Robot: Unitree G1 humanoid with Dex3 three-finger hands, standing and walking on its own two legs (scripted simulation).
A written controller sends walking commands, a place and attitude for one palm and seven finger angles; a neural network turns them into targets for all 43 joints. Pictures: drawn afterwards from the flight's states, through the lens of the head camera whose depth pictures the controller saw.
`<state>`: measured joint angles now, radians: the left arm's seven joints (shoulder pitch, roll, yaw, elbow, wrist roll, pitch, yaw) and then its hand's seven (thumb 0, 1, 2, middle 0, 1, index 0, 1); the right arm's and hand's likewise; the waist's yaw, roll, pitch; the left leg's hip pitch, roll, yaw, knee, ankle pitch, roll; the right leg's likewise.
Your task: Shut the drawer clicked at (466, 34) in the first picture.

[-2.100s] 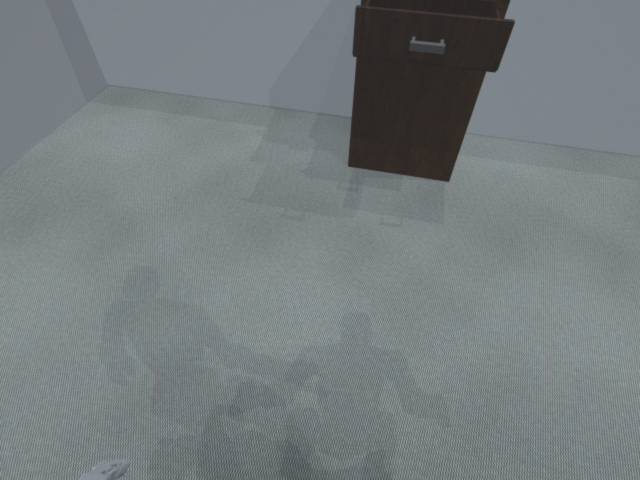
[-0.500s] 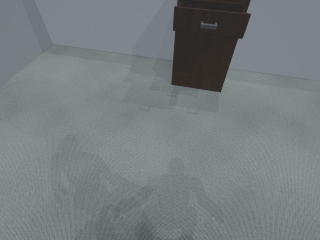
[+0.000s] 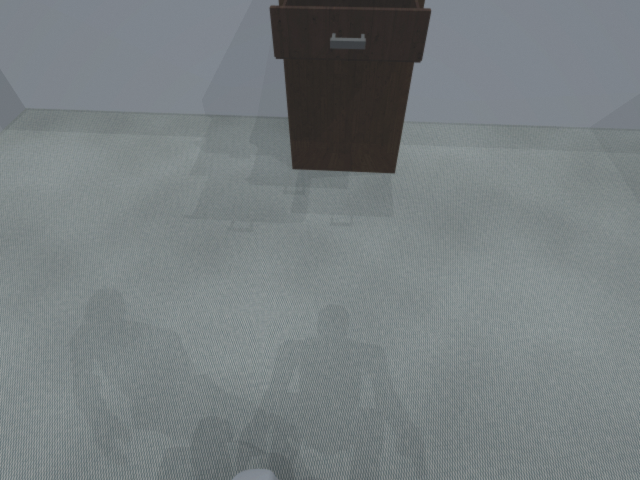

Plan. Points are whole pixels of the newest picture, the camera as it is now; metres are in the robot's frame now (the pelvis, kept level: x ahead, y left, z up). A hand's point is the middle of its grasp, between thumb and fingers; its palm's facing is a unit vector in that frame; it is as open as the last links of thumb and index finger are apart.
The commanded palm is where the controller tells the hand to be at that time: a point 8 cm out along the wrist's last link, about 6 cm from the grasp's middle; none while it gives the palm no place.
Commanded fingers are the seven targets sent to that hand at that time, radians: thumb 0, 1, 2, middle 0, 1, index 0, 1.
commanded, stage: walk to a spot facing it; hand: left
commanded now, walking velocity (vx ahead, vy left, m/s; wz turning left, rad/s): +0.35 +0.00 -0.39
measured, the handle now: (348, 40) +1.24 +0.04 +0.00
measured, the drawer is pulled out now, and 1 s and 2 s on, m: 0.30 0.30 0.30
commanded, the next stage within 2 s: turn to face it in 1.46 s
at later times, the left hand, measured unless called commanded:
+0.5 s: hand (185, 389) +0.27 +0.26 -0.17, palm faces -0.18 -0.96 -0.20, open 7.4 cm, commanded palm none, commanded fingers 0.00 0.90 0.90 -0.20 -0.30 -0.20 -0.30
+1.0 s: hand (313, 253) +0.56 +0.08 -0.16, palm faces -0.42 -0.89 -0.19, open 7.3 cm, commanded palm none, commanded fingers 0.00 0.90 0.90 -0.20 -0.30 -0.20 -0.30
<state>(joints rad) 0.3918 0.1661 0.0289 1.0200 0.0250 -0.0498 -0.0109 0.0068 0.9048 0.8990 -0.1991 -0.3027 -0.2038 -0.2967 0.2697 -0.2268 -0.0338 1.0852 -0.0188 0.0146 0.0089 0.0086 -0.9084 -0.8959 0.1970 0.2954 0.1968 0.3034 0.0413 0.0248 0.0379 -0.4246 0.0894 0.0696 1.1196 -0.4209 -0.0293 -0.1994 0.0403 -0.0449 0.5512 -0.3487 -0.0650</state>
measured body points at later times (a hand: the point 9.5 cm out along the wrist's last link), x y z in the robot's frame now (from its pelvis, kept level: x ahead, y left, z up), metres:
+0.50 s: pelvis +0.20 +0.06 +0.00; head +0.23 +0.08 +0.45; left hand +0.28 +0.31 -0.15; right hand +0.22 -0.18 -0.13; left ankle +0.25 +0.15 -0.73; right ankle +0.14 -0.05 -0.63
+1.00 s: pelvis +0.39 -0.04 +0.00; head +0.42 -0.05 +0.45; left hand +0.58 +0.12 -0.14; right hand +0.26 -0.21 -0.16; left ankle +0.40 +0.11 -0.65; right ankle +0.38 -0.12 -0.73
